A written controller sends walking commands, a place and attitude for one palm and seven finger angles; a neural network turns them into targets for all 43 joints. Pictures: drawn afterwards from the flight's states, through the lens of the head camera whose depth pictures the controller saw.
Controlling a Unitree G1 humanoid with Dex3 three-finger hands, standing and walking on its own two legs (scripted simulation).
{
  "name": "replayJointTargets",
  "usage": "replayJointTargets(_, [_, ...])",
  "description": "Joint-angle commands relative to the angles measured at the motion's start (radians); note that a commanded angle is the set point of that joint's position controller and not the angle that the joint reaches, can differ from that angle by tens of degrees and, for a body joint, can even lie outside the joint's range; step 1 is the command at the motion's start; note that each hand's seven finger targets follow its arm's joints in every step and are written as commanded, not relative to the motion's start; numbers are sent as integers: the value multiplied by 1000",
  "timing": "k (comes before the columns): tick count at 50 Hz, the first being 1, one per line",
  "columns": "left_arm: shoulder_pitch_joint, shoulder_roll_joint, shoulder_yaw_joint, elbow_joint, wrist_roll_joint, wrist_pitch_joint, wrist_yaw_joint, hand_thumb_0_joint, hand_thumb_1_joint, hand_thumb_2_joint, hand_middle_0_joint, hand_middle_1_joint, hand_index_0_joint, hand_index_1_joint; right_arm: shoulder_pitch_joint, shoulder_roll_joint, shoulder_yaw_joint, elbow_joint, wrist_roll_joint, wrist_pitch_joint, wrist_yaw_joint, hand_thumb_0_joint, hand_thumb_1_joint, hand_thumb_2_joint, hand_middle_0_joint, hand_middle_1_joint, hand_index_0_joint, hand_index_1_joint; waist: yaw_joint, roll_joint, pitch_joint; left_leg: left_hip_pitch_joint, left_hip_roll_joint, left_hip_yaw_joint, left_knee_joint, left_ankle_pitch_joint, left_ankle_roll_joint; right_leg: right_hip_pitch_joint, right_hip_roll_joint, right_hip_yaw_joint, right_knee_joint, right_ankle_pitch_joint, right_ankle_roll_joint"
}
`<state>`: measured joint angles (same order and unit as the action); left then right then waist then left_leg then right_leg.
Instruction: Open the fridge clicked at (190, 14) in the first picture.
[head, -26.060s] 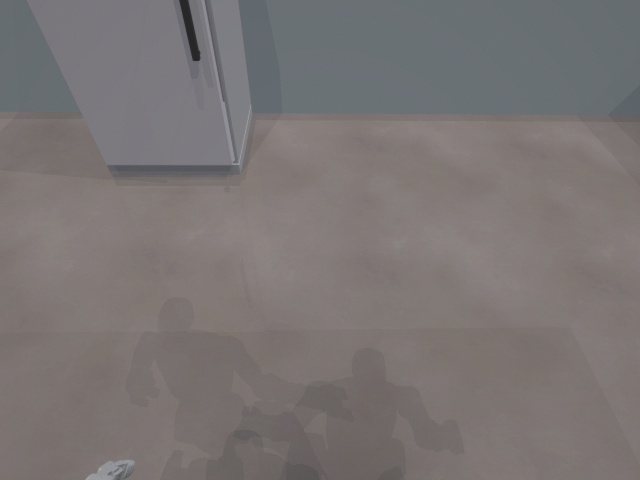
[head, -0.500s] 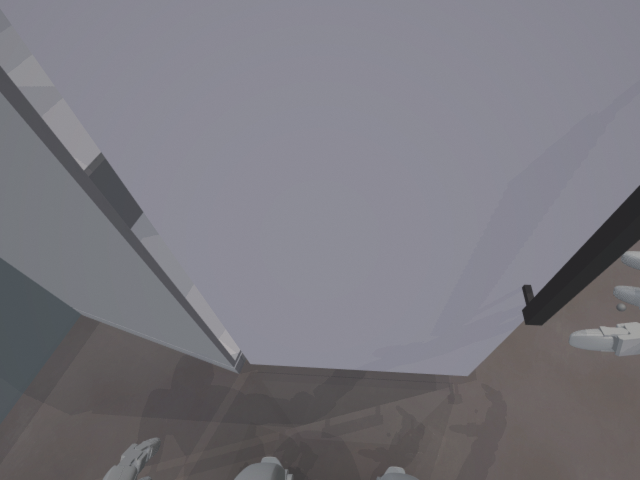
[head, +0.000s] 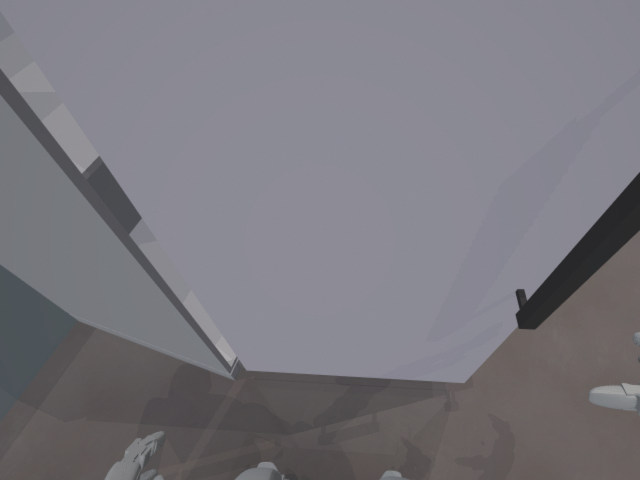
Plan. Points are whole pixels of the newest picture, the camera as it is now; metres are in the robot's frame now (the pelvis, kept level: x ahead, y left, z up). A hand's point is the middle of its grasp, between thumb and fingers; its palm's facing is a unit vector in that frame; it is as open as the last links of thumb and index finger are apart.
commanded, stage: slip the hand off the handle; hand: right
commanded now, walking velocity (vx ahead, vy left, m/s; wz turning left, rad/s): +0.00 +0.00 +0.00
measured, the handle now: (607, 212) +0.39 -0.28 +0.13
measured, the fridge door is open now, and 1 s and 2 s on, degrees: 74 74 74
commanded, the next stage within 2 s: draw the hand back to the body in 0.34 s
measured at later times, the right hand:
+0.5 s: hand out of the picture +0.20 -0.35 +0.00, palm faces +0.42 +0.85 -0.33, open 14.6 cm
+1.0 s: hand out of the picture +0.18 -0.31 +0.09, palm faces +0.20 +0.97 -0.09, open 14.5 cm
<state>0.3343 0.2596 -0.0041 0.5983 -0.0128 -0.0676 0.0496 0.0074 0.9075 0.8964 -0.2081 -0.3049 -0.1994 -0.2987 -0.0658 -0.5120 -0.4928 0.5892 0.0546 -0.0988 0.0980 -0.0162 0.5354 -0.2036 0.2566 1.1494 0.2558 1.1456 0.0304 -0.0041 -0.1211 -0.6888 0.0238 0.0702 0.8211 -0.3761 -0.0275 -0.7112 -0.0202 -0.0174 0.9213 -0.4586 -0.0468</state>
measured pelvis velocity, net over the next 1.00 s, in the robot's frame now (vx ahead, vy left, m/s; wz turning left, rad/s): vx -0.02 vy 0.01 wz -0.03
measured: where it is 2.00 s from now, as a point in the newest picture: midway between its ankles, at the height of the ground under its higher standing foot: outside the picture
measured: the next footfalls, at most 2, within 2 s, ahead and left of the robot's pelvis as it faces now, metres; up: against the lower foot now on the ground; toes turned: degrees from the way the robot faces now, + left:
none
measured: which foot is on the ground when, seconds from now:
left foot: down 0.00-1.00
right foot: down 0.00-1.00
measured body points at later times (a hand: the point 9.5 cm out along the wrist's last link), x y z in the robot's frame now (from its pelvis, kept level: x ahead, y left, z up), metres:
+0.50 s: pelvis +0.00 +0.02 -0.01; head +0.05 +0.00 +0.44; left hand +0.17 +0.26 -0.08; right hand +0.18 -0.40 +0.03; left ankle +0.01 +0.15 -0.69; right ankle -0.01 -0.08 -0.69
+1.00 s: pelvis -0.02 +0.01 +0.00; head +0.00 +0.00 +0.45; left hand +0.16 +0.25 -0.06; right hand +0.17 -0.36 +0.10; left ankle +0.01 +0.15 -0.69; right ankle -0.01 -0.08 -0.69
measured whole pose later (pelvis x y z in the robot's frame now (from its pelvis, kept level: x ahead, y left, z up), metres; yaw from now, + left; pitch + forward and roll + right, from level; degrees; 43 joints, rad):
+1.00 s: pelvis -0.02 +0.01 +0.00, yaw -1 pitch +8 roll +3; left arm 0.30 0.29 -0.03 0.57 -0.05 -0.30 0.10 0.01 0.91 0.90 -0.21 -0.31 -0.20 -0.30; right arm 0.24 -0.45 -0.54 0.14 0.41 -0.16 0.48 -0.02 0.50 -0.23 0.25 1.12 0.25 1.12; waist -0.05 -0.02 -0.12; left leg -0.60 0.02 0.10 0.84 -0.38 -0.01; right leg -0.63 -0.03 0.01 0.95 -0.46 -0.03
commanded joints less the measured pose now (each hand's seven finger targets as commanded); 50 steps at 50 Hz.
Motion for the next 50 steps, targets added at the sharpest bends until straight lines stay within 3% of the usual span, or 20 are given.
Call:
replayJointTargets(1, [-13, 173, 59, -118, -9, -71, 29, 0, 900, 900, -200, -300, -200, -300, -146, -316, -73, -255, 29, -54, -10, 0, 550, -200, 250, 1150, 250, 1150, -19, -167, -217, 72, -50, 11, -55, 114, 50, 218, -3, 86, -165, 373, 40])
replayJointTargets(4, [-16, 177, 56, -112, -10, -89, 42, 0, 900, 900, -200, -300, -200, -300, -148, -326, -75, -251, 33, -39, 3, 0, 550, -200, 250, 1150, 250, 1150, -18, -149, -199, 76, -47, 9, -62, 97, 53, 196, 5, 86, -166, 303, 35])
replayJointTargets(8, [-22, 171, 53, -117, -11, -117, 49, 0, 900, 900, -200, -300, -200, -300, -90, -282, -36, -308, 39, -39, 23, 0, 550, -200, 250, 1150, 250, 1150, -23, -159, -223, 80, -45, 9, -59, 119, 53, 233, 4, 88, -153, 362, 37])
replayJointTargets(16, [-53, 164, 54, -143, -12, -150, 41, 0, 900, 900, -200, -300, -200, -300, 139, -298, -115, -375, 76, -22, 18, 0, 550, -200, 250, 1150, 250, 1150, -58, -117, -201, 120, -39, 12, -52, 149, 51, 170, 17, 69, -134, 370, 34])
replayJointTargets(21, [-53, 167, 51, -127, -10, -171, 57, 0, 900, 900, -200, -300, -200, -300, 58, -305, -117, -388, 83, -44, 33, 0, 550, -200, 250, 1150, 250, 1150, -23, -104, -159, 76, -38, 4, -50, 103, 48, 131, 22, 64, -109, 285, 23])
replayJointTargets(23, [-49, 169, 49, -114, -8, -184, 66, 0, 900, 900, -200, -300, -200, -300, 9, -293, -87, -393, 81, -56, 49, 0, 550, -200, 250, 1150, 250, 1150, -19, -137, -172, 66, -36, -1, -47, 92, 51, 143, 25, 65, -102, 271, 21])
replayJointTargets(24, [-50, 164, 52, -110, -11, -207, 78, 0, 900, 900, -200, -300, -200, -300, -74, -195, -74, -545, 209, -167, 120, 0, 550, -200, 250, 1150, 250, 1150, 15, -126, -202, 52, -49, -1, -39, 115, 53, 163, 25, 73, -67, 286, 30])
replayJointTargets(25, [-57, 170, 54, -84, -7, -221, 86, 0, 900, 900, -200, -300, -200, -300, -24, -266, -119, -513, 220, -214, 159, 0, 550, -200, 250, 1150, 250, 1150, -25, -135, -250, 85, -48, -16, -31, 118, 57, 172, 24, 69, -58, 292, 29])
replayJointTargets(27, [-59, 169, 49, -83, -6, -240, 87, 0, 900, 900, -200, -300, -200, -300, 41, -261, -141, -525, 277, -267, 232, 0, 550, -200, 250, 1150, 250, 1150, -43, -152, -271, 119, -49, -22, -19, 164, 61, 174, 27, 68, -53, 335, 32])
replayJointTargets(29, [-74, 166, 43, -84, -16, -252, 82, 0, 900, 900, -200, -300, -200, -300, 102, -262, -168, -477, 324, -298, 324, 0, 550, -200, 250, 1150, 250, 1150, -52, -148, -237, 126, -46, -24, -8, 183, 66, 146, 24, 67, -57, 341, 37])
replayJointTargets(31, [-85, 171, 41, -100, -25, -260, 78, 0, 900, 900, -200, -300, -200, -300, 136, -271, -194, -422, 375, -300, 432, 0, 550, -200, 250, 1150, 250, 1150, -53, -98, -219, 138, -43, -35, -8, 198, 65, 108, 22, 62, -52, 329, 33])
replayJointTargets(33, [-89, 177, 35, -124, -34, -262, 71, 0, 900, 900, -200, -300, -200, -300, 189, -321, -263, -353, 436, -268, 539, 0, 550, -200, 250, 1150, 250, 1150, -73, -88, -229, 197, -36, -64, -16, 224, 69, 66, 21, 50, -44, 341, 28])
replayJointTargets(35, [-100, 175, 33, -159, -38, -265, 65, 0, 900, 900, -200, -300, -200, -300, 188, -334, -287, -359, 472, -212, 568, 0, 550, -200, 250, 1150, 250, 1150, -94, -81, -208, 212, -33, -70, -36, 202, 59, 45, 23, 46, -60, 325, 26])
replayJointTargets(37, [-94, 173, 33, -180, -36, -273, 56, 0, 900, 900, -200, -300, -200, -300, 215, -332, -294, -402, 480, -181, 545, 0, 550, -200, 250, 1150, 250, 1150, -107, -90, -202, 218, -36, -69, -48, 202, 59, 58, 21, 48, -68, 339, 27])
replayJointTargets(38, [-86, 168, 34, -191, -37, -276, 50, 0, 900, 900, -200, -300, -200, -300, 236, -305, -276, -441, 481, -173, 531, 0, 550, -200, 250, 1150, 250, 1150, -103, -88, -219, 221, -36, -65, -50, 204, 55, 75, 22, 44, -76, 341, 26])
replayJointTargets(42, [-90, 170, 35, -202, -44, -291, 46, 0, 900, 900, -200, -300, -200, -300, 221, -220, -190, -543, 467, -154, 470, 0, 550, -200, 250, 1150, 250, 1150, -72, -71, -143, 156, -45, -57, -91, 74, 54, 100, 18, 53, -101, 239, 22])
replayJointTargets(45, [-97, 173, 33, -195, -53, -298, 60, 0, 900, 900, -200, -300, -200, -300, 167, -215, -160, -590, 453, -135, 446, 0, 477, -235, 247, 1107, 247, 1107, -57, -76, -119, 136, -40, -58, -124, -41, 48, 119, 18, 64, -137, 133, 21])
replayJointTargets(48, [-108, 165, 26, -195, -54, -312, 71, 0, 900, 900, -200, -300, -200, -300, 165, -229, -144, -705, 421, -115, 405, 0, 369, -287, 244, 1044, 244, 1044, -66, -142, -137, 164, -43, -36, -124, -6, 55, 190, 16, 80, -182, 136, 22])
replayJointTargets(49, [-126, 160, 34, -170, -14, -284, 65, 0, 900, 900, -200, -300, -200, -300, 102, -359, -162, -754, 208, -93, 170, 0, 332, -305, 242, 1023, 242, 1023, -116, -146, -113, 207, -16, -59, -174, -18, 68, 188, 18, 92, -245, 85, 22])
replayJointTargets(50, [-134, 135, 27, -182, -9, -283, 60, 0, 900, 900, -200, -300, -200, -300, 169, -203, -55, -786, 174, -71, 58, 0, 296, -322, 241, 1001, 241, 1001, -77, -151, -60, 194, -3, -41, -180, -30, 61, 193, 12, 103, -294, 17, 34])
